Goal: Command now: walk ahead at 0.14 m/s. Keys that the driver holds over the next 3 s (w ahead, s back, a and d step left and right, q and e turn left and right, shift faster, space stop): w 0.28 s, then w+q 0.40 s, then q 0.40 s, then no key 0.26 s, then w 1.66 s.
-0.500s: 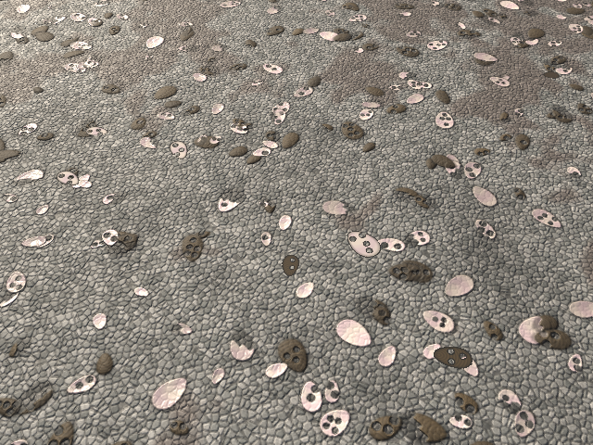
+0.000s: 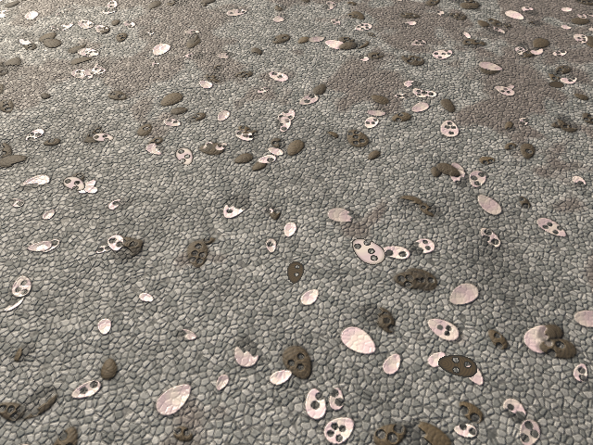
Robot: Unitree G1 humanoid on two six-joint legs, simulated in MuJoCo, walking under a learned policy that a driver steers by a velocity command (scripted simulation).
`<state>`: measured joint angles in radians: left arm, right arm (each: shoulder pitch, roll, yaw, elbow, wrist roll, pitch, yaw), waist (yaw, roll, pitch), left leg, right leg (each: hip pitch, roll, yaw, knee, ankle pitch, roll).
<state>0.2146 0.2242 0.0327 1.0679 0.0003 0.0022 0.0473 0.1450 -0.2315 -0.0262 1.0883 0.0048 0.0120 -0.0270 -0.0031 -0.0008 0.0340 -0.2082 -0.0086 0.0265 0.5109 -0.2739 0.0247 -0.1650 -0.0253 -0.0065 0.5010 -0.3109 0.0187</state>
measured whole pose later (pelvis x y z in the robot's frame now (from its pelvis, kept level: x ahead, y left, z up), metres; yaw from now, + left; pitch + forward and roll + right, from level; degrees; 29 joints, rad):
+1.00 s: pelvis +0.38 +0.02 +0.01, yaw +21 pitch +3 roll +0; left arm 0.05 0.28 0.06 0.77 0.01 -0.08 0.05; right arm 0.21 -0.28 -0.08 0.85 0.02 -0.02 0.00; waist -0.05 -0.03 0.06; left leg -0.27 -0.13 -0.10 0.40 -0.17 0.09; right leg -0.67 -0.07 0.11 0.81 -0.16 0.08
